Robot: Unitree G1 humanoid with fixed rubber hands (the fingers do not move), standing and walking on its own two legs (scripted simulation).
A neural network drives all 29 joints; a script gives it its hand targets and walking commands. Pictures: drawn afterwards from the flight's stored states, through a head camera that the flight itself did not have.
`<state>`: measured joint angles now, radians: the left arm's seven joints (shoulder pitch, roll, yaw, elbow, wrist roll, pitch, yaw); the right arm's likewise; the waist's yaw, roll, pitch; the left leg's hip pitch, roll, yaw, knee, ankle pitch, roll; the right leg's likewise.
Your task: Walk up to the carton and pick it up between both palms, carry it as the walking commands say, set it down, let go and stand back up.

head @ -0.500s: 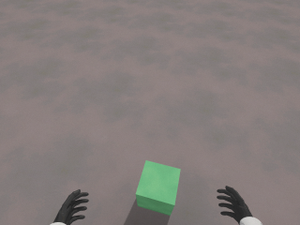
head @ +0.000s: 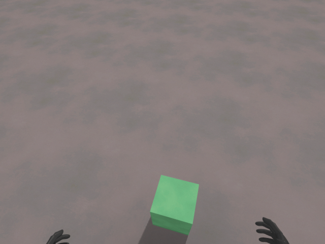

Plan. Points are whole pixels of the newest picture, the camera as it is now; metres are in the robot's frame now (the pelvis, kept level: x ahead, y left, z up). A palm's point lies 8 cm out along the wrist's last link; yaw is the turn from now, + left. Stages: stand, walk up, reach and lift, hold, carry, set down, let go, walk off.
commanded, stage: stand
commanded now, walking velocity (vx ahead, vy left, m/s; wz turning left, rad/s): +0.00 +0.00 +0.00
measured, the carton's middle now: (174, 205) +0.42 -0.05 -0.65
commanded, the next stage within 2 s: none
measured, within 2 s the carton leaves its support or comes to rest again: neither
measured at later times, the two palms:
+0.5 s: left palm out of the picture +0.07 +0.28 -0.10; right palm out of the picture +0.09 -0.29 -0.11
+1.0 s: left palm out of the picture +0.05 +0.28 -0.11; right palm out of the picture +0.04 -0.30 -0.11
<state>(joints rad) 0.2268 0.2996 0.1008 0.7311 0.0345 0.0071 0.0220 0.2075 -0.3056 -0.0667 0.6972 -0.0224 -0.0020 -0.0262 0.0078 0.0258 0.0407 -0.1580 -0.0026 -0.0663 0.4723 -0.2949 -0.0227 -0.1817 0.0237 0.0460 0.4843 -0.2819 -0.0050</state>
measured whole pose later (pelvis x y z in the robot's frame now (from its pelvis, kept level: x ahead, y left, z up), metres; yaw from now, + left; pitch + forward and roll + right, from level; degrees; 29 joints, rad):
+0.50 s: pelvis +0.00 +0.00 +0.00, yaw +0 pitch -2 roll +0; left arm 0.23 0.29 0.05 0.91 0.02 0.00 0.04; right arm 0.19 -0.32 -0.04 0.89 -0.01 -0.01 -0.05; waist 0.00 0.02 0.06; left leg -0.11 0.00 -0.06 0.41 -0.27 -0.03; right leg -0.14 0.02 0.04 0.45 -0.26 -0.01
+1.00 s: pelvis -0.01 -0.01 +0.01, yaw -1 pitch -2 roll +0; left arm 0.23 0.31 0.03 0.97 0.01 -0.01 0.04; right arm 0.21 -0.33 -0.03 0.98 -0.01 -0.01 -0.04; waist 0.00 0.01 0.06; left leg -0.10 0.01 -0.04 0.36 -0.23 -0.03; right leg -0.14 0.03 0.05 0.40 -0.22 -0.01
